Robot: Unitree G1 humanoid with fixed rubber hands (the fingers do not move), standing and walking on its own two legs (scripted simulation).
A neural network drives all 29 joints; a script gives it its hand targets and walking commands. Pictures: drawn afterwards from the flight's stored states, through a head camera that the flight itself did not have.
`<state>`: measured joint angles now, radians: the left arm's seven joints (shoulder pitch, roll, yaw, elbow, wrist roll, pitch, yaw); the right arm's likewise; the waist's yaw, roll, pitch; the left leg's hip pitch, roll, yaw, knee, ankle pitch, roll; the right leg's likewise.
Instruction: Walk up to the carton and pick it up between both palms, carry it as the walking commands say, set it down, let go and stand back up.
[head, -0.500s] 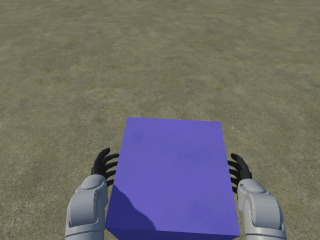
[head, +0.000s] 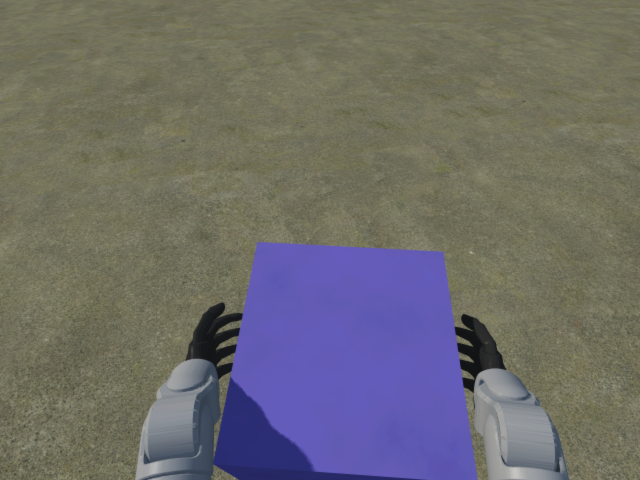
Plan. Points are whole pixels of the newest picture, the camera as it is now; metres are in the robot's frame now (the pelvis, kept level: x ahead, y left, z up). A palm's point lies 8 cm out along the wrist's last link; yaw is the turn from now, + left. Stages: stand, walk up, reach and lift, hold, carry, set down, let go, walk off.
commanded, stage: carry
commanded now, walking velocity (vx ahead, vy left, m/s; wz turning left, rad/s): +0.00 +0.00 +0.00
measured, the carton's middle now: (341, 377) +0.30 -0.01 -0.06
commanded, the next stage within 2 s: hold in 0.46 s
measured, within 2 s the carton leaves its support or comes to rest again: neither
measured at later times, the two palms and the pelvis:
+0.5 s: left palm (212, 365) +0.27 +0.16 +0.04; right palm (491, 383) +0.25 -0.18 +0.02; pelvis +0.00 +0.00 +0.00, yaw +0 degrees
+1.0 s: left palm (230, 343) +0.29 +0.13 +0.06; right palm (500, 336) +0.31 -0.21 +0.04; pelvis +0.02 -0.06 +0.01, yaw +14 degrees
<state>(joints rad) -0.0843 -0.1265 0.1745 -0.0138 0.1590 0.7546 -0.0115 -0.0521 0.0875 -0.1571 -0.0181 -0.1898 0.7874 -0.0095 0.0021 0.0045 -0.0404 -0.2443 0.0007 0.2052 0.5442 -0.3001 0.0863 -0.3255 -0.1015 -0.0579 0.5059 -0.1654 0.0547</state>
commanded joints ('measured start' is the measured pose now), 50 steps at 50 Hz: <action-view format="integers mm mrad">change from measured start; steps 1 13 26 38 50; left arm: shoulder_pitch -386 -426 -540 -643 -616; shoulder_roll -603 -600 -762 -872 -790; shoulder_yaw -561 -533 -660 -547 -420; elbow -91 -34 -41 247 331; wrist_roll -211 -177 -195 -151 -86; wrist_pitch -40 -105 -73 -49 -177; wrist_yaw -142 -148 -125 -238 -329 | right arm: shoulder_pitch -401 -457 -505 -629 -703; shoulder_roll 590 591 518 789 925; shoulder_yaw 533 535 511 431 386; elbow -162 -148 -169 141 159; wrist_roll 201 181 188 182 169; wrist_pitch -76 -143 -143 -46 -145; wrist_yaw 159 162 221 274 244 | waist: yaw -1 -1 -64 -121 -60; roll -7 -2 99 -45 -72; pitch -274 -261 -353 -72 -150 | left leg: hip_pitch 84 76 240 160 130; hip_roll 176 165 46 -48 -78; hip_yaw -135 -128 -422 -323 -280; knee -130 -145 -182 -253 -185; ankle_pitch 254 225 377 67 144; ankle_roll -21 -26 -114 -59 -1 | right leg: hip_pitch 73 67 189 265 389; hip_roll -39 -41 212 163 122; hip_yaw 11 13 65 78 163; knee -19 -17 -97 -213 -194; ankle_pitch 67 60 -5 -8 235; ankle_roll -71 -73 -112 -77 -51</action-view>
